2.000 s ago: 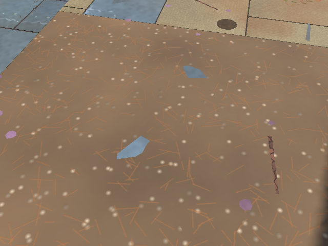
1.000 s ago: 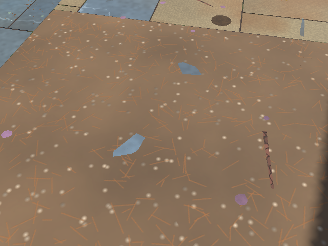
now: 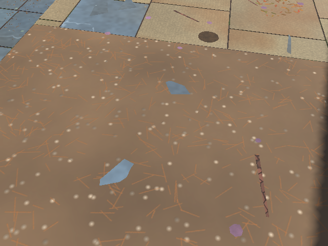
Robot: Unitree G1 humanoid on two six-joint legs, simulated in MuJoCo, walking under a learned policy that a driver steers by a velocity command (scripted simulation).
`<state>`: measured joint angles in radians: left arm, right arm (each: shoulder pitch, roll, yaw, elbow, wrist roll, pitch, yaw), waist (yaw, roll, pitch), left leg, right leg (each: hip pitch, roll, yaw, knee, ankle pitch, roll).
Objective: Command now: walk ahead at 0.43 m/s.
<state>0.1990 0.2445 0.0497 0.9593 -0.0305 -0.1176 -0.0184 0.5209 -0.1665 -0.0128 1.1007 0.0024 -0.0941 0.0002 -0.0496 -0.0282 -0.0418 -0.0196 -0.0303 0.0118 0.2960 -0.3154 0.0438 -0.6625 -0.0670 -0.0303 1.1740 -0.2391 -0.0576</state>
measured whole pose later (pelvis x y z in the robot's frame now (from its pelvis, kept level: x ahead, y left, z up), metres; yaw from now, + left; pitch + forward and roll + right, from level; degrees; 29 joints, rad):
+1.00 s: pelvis +0.57 +0.02 +0.00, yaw +0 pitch +2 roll +1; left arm 0.21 0.28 0.05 0.92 -0.02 -0.09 0.00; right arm 0.28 -0.24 -0.05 0.92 0.00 -0.10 0.03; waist -0.02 -0.04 0.01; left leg -0.22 -0.05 0.07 0.34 -0.15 0.07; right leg -0.58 -0.10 0.02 1.11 -0.27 -0.04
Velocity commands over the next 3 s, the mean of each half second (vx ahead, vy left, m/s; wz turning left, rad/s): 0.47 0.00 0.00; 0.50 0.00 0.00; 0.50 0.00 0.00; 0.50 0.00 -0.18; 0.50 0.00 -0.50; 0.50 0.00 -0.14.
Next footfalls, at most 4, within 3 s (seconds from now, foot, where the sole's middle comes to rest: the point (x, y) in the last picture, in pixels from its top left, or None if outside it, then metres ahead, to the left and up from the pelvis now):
0.24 right None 0.33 -0.14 -0.78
0.80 left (133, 224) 0.63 0.10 -0.78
1.34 right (185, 163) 0.94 -0.14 -0.78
1.88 left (137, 117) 1.25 0.09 -0.78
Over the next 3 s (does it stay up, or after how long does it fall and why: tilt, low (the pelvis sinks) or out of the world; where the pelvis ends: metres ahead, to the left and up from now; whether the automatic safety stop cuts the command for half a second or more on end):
stays up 1.67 -0.21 -0.02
